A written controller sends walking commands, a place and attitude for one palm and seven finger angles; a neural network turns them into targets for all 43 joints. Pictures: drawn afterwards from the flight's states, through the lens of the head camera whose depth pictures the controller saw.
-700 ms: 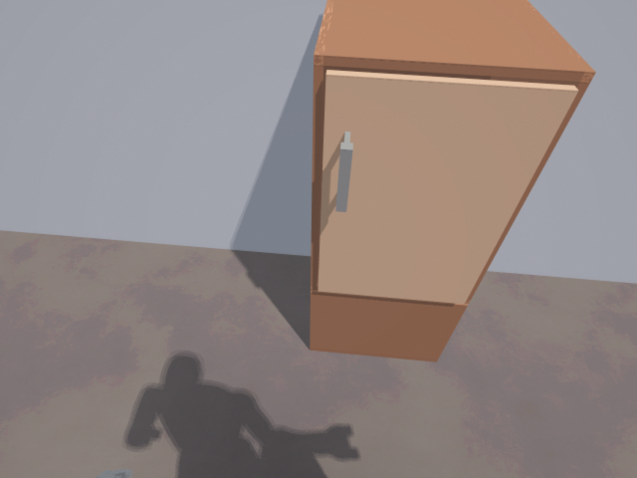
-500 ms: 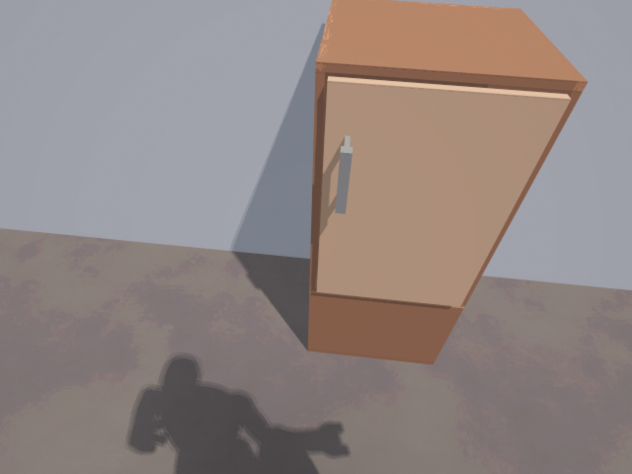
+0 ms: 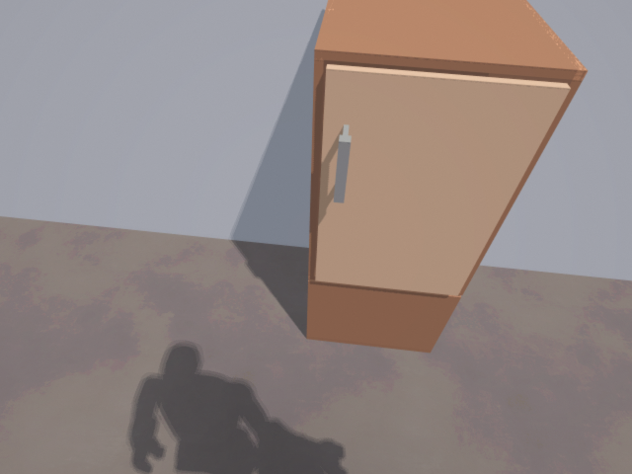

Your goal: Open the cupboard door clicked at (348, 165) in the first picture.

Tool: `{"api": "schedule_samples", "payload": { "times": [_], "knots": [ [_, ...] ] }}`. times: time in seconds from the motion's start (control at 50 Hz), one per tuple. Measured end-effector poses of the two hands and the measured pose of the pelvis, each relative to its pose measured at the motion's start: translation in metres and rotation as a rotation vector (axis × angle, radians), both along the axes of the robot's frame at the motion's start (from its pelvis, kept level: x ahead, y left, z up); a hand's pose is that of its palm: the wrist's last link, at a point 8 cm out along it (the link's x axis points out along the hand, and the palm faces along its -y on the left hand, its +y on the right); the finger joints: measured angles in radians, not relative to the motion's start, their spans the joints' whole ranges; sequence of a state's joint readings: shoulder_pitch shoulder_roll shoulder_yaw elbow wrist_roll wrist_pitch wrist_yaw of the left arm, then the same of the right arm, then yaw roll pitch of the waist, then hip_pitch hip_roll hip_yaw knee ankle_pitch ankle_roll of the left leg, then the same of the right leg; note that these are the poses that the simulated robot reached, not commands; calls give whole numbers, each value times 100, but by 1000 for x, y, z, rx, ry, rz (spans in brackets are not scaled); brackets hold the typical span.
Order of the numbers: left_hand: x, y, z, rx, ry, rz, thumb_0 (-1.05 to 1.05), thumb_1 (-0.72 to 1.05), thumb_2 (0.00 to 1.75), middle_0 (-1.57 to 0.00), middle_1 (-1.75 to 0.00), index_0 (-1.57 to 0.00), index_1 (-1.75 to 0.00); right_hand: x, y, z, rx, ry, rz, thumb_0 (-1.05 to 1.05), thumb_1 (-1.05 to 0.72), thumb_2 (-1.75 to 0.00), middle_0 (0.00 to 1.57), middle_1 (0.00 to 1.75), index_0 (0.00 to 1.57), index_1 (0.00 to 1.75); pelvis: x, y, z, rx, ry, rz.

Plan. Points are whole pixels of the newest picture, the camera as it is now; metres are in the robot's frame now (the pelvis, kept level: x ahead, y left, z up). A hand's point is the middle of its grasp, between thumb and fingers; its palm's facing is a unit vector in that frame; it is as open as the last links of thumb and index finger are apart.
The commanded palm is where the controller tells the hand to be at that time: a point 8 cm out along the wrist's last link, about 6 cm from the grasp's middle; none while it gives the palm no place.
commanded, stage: stand and wait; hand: left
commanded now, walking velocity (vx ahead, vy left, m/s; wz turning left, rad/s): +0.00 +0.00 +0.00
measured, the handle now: (342, 164) +0.64 -0.01 +0.03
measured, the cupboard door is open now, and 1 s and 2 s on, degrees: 0 0 0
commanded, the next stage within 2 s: look at it before walking up in 0.12 s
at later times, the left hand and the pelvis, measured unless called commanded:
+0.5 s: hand out of the picture +0.03 +0.19 -0.17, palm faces -0.01 -0.97 -0.23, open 7.4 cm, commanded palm none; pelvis +0.00 +0.00 +0.00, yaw +0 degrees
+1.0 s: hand out of the picture +0.01 +0.17 -0.18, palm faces -0.01 -0.98 -0.19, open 7.4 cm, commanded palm none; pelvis +0.01 -0.01 +0.00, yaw -1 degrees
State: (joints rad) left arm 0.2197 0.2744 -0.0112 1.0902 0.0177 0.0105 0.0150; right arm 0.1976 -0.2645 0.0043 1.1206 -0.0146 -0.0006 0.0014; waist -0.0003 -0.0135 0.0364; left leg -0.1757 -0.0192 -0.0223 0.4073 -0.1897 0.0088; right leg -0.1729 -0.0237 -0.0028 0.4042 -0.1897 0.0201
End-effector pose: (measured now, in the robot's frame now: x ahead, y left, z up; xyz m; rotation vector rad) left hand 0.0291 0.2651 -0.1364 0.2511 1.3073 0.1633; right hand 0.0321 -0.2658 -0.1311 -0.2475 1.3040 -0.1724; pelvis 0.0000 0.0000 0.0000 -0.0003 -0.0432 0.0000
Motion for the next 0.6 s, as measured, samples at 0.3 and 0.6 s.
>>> {"api": "schedule_samples", "payload": {
  "times": [0.3,0.6],
  "knots": [
    [2,-14,-3,-26,-13,2,1,90,89,-20,-30,-20,-30,-4,12,-4,29,-4,-11,0,-91,-90,21,30,20,30,-1,-1,0,1,1,-2],
    [-12,-29,-9,-59,31,23,1,90,89,-20,-30,-20,-30,-12,24,-7,53,29,-27,0,-91,-90,21,30,20,30,2,-2,0,0,10,-3]
  ]
}}
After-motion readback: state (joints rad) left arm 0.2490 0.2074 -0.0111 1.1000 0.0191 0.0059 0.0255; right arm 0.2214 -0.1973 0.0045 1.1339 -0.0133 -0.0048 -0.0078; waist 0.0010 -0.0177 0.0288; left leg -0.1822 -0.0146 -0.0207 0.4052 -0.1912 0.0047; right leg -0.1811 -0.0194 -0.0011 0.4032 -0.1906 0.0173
